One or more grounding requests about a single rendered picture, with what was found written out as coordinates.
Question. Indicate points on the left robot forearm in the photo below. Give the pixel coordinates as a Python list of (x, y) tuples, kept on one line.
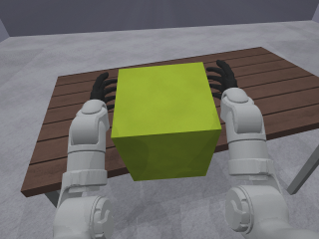
[(86, 152)]

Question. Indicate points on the right robot forearm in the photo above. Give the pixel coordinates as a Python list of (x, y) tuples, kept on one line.
[(246, 138)]

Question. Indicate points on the left robot upper arm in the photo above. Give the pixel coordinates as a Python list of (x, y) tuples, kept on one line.
[(87, 217)]

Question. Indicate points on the right robot hand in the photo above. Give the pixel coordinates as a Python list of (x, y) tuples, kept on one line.
[(227, 78)]

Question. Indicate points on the right robot upper arm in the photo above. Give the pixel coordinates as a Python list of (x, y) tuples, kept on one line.
[(260, 212)]

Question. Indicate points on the carton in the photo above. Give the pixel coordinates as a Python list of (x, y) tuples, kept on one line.
[(165, 122)]

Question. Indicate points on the left robot hand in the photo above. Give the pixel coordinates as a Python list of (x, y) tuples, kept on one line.
[(98, 92)]

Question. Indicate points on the table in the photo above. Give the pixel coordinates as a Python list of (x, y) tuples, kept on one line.
[(287, 96)]

